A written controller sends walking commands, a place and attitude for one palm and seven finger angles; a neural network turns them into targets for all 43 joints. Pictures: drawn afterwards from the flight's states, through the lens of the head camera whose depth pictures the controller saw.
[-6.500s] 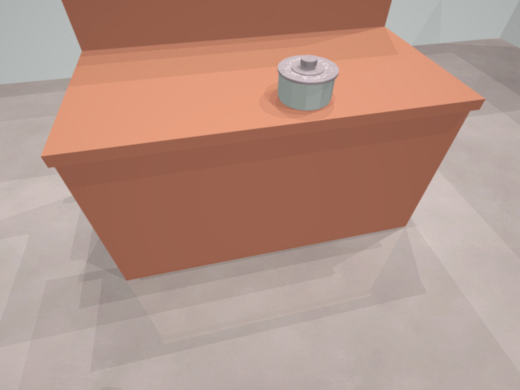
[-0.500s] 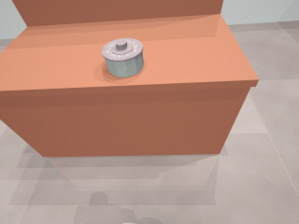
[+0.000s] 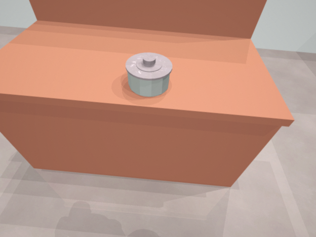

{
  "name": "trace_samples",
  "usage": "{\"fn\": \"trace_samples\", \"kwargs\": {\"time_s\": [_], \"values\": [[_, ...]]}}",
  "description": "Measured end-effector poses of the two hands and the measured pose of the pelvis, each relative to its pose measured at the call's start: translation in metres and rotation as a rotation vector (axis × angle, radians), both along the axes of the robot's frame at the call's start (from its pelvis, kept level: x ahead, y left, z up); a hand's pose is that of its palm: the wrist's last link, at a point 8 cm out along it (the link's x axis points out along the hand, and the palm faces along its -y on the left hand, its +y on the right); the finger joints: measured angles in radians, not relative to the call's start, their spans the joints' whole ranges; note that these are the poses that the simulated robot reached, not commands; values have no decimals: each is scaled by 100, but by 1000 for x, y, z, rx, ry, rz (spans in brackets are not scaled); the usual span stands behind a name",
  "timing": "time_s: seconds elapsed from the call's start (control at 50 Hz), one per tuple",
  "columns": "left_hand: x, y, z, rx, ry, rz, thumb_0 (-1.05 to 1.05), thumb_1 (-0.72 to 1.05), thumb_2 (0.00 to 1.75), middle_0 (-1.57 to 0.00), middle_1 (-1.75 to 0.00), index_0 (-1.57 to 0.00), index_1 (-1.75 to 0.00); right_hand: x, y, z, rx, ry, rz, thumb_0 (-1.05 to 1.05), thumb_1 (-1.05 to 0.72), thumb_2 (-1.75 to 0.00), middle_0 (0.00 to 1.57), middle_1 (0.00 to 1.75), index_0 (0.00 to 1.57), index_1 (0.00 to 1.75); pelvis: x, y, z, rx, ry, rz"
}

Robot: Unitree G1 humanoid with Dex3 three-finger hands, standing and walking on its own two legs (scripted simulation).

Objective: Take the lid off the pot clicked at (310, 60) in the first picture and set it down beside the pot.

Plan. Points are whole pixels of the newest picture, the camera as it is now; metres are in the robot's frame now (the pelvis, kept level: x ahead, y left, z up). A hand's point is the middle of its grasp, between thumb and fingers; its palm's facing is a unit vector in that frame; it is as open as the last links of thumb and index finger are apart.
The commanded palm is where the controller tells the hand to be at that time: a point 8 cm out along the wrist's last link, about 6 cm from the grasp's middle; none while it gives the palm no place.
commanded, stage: take the last steps up to it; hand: left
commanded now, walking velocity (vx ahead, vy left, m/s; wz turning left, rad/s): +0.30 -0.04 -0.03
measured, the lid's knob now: (149, 59) +0.72 +0.10 +0.07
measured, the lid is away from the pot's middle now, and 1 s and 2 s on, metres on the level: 0.00 0.00 0.00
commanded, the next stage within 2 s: come to a stop and stand still in 0.44 s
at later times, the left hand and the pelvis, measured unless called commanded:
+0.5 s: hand (124, 195) +0.27 +0.13 -0.16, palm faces +0.04 -0.97 -0.24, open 7.2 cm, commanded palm none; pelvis +0.19 -0.06 +0.00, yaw -1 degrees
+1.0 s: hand (117, 195) +0.28 +0.15 -0.18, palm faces +0.04 -0.97 -0.26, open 7.4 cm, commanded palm none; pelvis +0.24 -0.05 -0.01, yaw -3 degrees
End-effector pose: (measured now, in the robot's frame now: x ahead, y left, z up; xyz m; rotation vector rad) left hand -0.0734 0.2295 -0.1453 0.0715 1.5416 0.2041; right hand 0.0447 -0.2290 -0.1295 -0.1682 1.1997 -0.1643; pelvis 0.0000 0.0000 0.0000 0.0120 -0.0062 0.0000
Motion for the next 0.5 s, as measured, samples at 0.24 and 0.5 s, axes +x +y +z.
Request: {"fn": "trace_samples", "kwargs": {"time_s": [0.24,0.5], "values": [[229,-8,14,47,-309,-128,1,91,90,-20,-30,-19,-29,-19,0,-16,72,282,-97,0,-91,-90,20,30,20,30,90,-17,-2,25,21,-7],[333,-56,21,84,-339,-120,0,94,90,-21,-30,-20,-30,140,-52,-25,67,183,-81,1,-91,-90,19,30,20,30,193,-55,0,-7,14,-10]]}}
